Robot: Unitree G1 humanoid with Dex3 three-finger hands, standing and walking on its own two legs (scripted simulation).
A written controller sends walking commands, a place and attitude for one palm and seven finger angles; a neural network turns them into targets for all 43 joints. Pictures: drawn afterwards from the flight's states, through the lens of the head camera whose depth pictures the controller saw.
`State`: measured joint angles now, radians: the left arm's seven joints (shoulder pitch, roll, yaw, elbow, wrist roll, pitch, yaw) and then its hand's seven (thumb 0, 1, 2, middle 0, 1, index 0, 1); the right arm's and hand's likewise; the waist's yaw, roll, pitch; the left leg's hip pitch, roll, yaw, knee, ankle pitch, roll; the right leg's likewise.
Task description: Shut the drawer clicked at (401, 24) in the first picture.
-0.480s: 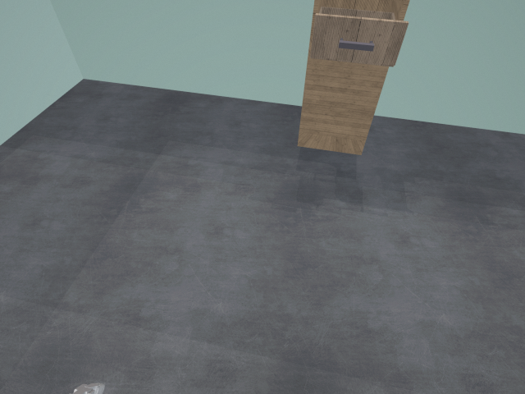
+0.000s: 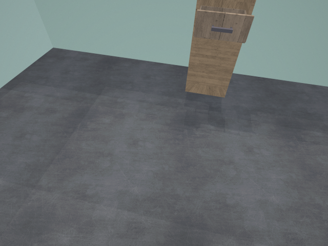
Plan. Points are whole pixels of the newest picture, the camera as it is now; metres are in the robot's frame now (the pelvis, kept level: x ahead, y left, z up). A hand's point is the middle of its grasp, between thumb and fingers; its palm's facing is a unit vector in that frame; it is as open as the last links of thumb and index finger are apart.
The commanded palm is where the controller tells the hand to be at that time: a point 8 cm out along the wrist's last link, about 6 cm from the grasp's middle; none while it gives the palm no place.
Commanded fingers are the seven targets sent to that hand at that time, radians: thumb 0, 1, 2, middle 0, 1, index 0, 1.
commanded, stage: stand and wait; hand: left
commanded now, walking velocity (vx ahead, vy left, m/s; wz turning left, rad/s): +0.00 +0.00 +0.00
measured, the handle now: (221, 28) +1.35 -0.29 -0.03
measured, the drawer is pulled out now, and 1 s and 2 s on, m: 0.25 0.25 0.25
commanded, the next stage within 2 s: look at it before walking up in 0.34 s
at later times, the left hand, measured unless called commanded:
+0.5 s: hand out of the picture +0.07 +0.24 -0.15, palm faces -0.02 -0.94 -0.33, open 7.4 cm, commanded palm none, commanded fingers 0.00 0.90 0.90 -0.20 -0.30 -0.20 -0.30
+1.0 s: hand out of the picture +0.07 +0.24 -0.16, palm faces -0.03 -0.94 -0.33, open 7.4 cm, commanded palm none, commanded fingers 0.00 0.90 0.90 -0.20 -0.30 -0.20 -0.30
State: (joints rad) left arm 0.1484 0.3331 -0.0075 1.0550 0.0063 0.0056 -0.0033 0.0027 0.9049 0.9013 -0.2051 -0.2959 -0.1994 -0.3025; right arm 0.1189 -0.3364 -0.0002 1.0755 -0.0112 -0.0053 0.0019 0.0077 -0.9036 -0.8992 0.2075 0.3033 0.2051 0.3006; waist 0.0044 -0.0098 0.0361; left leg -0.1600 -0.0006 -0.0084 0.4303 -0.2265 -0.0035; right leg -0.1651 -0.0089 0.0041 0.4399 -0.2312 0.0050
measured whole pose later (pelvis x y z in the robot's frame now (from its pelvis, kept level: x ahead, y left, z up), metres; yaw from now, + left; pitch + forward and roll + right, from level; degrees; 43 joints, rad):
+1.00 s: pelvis +0.00 +0.00 +0.00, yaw +0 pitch -2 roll +0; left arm 0.14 0.34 -0.01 1.09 0.01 0.00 0.00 0.00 0.91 0.90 -0.20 -0.30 -0.20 -0.30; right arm 0.11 -0.34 0.00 1.12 -0.01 -0.01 0.00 0.01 -0.90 -0.90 0.21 0.30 0.20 0.30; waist 0.00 -0.01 0.05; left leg -0.14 0.01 -0.01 0.38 -0.20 -0.01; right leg -0.15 0.00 0.01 0.39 -0.21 0.00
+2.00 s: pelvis +0.28 +0.00 -0.01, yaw -27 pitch -1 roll -1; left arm 0.31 0.25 0.09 1.03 0.03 0.00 -0.02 0.00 0.91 0.90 -0.20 -0.29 -0.19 -0.30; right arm 0.16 -0.14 -0.02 0.94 -0.03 -0.08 0.00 0.00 -0.91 -0.90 0.21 0.30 0.20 0.30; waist 0.04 -0.06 0.06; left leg -0.32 0.09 0.18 0.61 -0.26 0.04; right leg -0.42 -0.01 0.00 1.26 -0.37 -0.03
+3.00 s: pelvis +0.62 -0.22 +0.00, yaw -48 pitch -2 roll -1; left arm 0.35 0.20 0.08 1.09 0.02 0.01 -0.03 0.00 0.91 0.90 -0.20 -0.29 -0.19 -0.30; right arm 0.21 -0.16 -0.03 0.98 -0.03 -0.08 -0.01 0.00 -0.91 -0.90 0.20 0.30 0.20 0.30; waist 0.03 -0.04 0.03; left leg -0.23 0.10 0.24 0.52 -0.26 0.03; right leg -0.42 -0.04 -0.04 1.18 -0.34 -0.02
